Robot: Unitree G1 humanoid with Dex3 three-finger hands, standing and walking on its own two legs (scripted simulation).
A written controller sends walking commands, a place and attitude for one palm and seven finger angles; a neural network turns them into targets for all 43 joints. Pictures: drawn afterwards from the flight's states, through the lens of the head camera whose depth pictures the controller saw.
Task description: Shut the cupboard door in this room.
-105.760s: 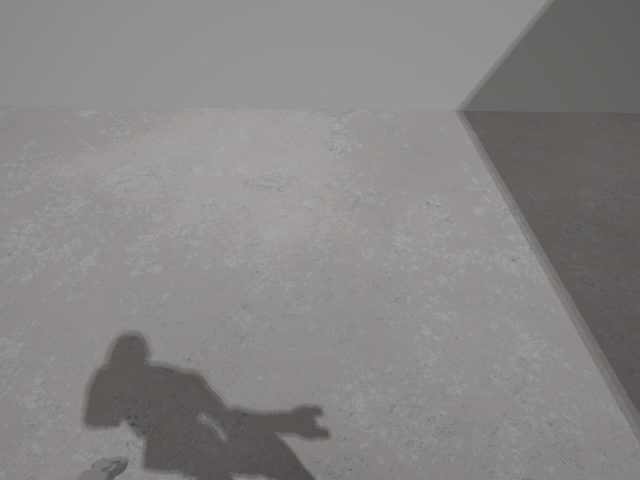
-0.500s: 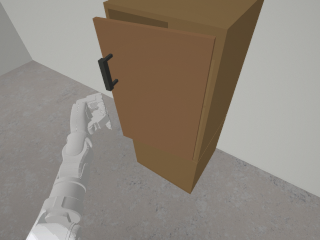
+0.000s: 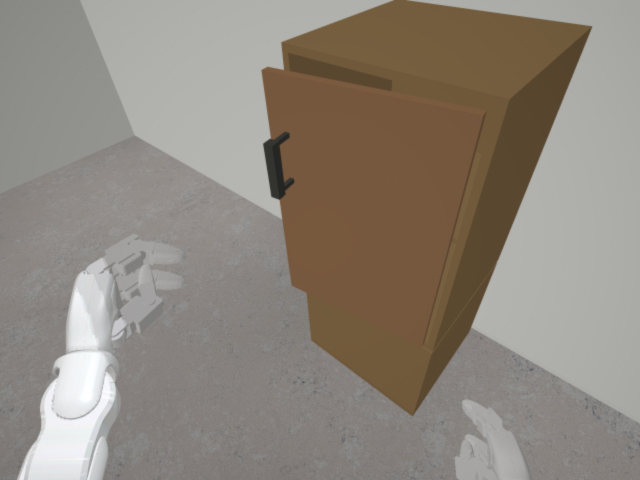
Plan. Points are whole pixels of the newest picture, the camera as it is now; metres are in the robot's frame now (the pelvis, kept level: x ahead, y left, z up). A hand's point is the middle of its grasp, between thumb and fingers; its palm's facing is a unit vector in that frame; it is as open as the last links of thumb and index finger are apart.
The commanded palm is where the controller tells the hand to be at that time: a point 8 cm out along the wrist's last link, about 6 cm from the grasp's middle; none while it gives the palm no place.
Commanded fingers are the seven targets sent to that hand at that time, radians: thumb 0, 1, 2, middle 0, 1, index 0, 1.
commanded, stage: draw the hand back to the body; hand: left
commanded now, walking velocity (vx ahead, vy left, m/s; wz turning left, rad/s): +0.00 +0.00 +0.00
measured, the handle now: (281, 165) +0.66 +0.15 +0.06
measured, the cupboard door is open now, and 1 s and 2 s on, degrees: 9 9 9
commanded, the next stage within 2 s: step back with the hand held close in 0.64 s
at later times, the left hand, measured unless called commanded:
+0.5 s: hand (83, 345) +0.20 +0.26 +0.15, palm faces +0.49 -0.79 -0.37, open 7.3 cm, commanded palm +0.15 +0.29 +0.17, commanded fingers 0.00 0.90 0.90 -0.20 -0.30 -0.20 -0.30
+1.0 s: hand (96, 332) +0.21 +0.25 +0.15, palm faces +0.38 -0.80 -0.47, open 7.4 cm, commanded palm +0.15 +0.30 +0.17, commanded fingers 0.00 0.90 0.90 -0.20 -0.30 -0.20 -0.30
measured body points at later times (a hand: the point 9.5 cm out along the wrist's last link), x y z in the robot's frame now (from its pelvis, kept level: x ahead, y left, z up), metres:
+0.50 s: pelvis +0.01 -0.01 +0.00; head -0.01 -0.04 +0.45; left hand +0.17 +0.30 +0.17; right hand +0.21 -0.23 -0.08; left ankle +0.03 +0.09 -0.74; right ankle -0.02 -0.12 -0.74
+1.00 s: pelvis +0.01 +0.00 +0.00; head +0.01 -0.03 +0.45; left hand +0.19 +0.29 +0.17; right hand +0.19 -0.25 -0.10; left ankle +0.03 +0.09 -0.74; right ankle -0.02 -0.12 -0.74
